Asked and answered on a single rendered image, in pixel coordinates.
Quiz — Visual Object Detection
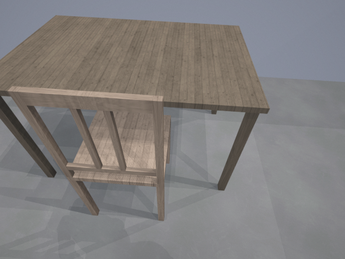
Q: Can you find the chair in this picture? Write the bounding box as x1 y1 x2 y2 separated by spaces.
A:
8 86 171 221

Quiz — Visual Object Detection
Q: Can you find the table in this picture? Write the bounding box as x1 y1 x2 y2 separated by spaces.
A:
0 15 270 190

